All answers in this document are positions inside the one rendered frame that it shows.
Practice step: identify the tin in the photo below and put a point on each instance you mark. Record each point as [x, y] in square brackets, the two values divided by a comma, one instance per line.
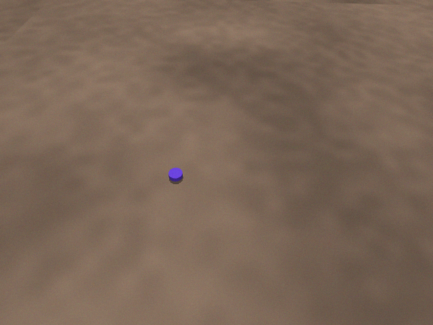
[175, 174]

